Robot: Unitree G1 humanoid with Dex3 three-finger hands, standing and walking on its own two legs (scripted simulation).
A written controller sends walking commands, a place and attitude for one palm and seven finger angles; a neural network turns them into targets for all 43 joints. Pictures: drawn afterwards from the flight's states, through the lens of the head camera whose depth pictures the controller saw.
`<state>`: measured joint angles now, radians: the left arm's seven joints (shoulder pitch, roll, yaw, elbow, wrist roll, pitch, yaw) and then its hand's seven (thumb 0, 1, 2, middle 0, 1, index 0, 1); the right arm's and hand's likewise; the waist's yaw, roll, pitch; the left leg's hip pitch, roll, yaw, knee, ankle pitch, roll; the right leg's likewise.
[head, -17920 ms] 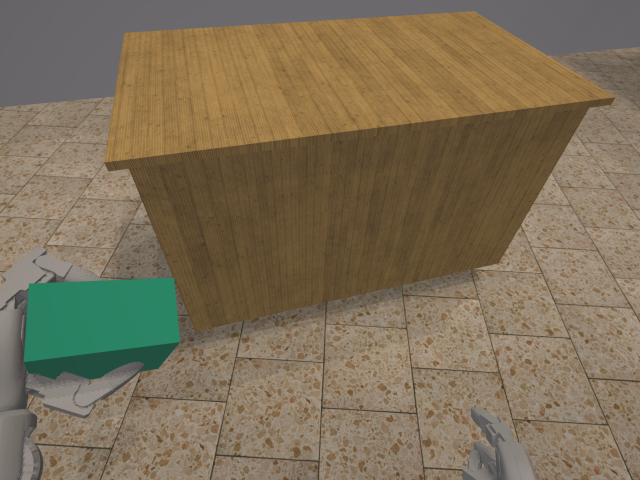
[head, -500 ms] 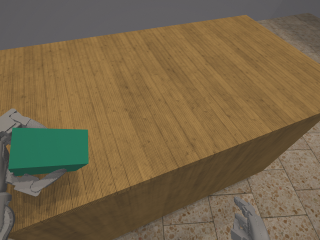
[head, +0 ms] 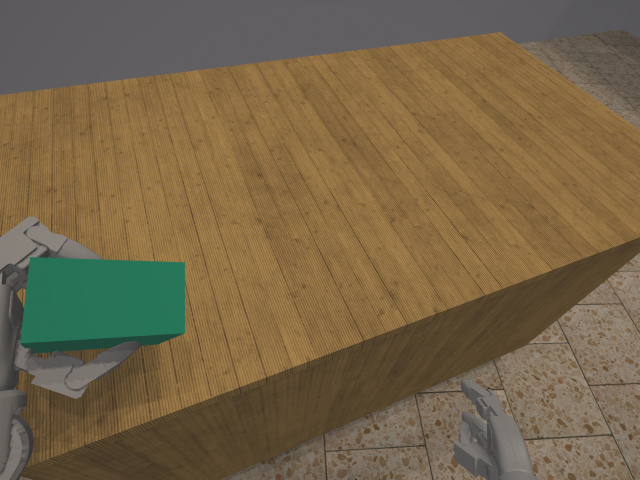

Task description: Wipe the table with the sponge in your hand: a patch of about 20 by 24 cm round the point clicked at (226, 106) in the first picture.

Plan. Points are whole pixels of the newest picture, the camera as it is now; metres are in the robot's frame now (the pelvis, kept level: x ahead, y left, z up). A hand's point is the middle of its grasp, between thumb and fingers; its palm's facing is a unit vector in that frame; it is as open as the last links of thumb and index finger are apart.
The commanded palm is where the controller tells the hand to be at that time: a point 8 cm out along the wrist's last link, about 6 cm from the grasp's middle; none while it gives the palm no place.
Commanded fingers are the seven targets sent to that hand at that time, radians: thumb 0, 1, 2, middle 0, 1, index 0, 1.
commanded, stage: look again from close up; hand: left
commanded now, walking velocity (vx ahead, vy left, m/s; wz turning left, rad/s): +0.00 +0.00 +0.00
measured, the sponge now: (127, 308) +0.23 +0.21 +0.14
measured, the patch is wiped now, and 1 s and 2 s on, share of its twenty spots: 0.00 0.00 0.00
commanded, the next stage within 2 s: turn the palm down, sponge in hand in 0.28 s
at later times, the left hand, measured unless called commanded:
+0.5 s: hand (27, 256) +0.24 +0.28 +0.20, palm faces +0.44 -0.78 -0.44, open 10.2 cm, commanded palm +0.16 +0.28 +0.18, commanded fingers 0.00 0.10 1.30 -1.20 -1.60 -1.20 -1.60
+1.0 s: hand (82, 319) +0.21 +0.23 +0.17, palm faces +0.31 -0.58 -0.75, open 10.2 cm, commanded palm +0.16 +0.26 +0.21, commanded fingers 0.00 0.10 1.30 -1.20 -1.60 -1.20 -1.60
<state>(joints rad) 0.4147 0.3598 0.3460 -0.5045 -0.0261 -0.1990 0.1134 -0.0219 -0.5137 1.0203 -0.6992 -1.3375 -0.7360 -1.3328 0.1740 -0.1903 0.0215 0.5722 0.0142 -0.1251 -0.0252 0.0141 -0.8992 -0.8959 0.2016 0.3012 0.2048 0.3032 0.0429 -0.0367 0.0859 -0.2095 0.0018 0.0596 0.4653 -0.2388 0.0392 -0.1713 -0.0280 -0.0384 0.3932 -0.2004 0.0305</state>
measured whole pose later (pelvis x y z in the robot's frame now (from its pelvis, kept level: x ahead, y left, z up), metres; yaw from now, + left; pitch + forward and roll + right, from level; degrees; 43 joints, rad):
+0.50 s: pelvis -0.01 -0.01 +0.00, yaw +2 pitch -1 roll +0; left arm 0.11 0.51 0.41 -0.35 -0.03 -0.03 0.02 -0.02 -0.51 1.02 -0.70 -1.34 -0.74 -1.33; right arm 0.20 -0.23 0.04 0.61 -0.01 -0.12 -0.01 0.01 -0.90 -0.90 0.20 0.30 0.20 0.30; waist 0.07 -0.02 0.06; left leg -0.25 -0.02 0.04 0.50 -0.24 0.03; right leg -0.22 -0.04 -0.04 0.49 -0.25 0.01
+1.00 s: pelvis -0.02 -0.07 -0.01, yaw +2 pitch -3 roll +0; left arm 0.18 0.59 0.32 -0.29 0.17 0.17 -0.08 -0.02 -0.51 1.02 -0.70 -1.33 -0.74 -1.33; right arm 0.12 -0.26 0.06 0.62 0.03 -0.07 -0.12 0.01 -0.90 -0.90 0.20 0.30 0.21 0.30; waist 0.09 0.08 0.02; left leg -0.24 0.04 -0.01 0.55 -0.25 -0.03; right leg -0.22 0.02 -0.09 0.56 -0.29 -0.06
